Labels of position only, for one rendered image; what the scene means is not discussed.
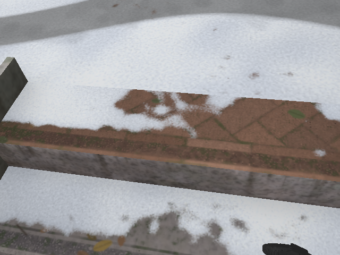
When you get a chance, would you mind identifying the robot right hand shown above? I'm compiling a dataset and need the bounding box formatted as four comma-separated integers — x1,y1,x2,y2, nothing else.
262,243,311,255

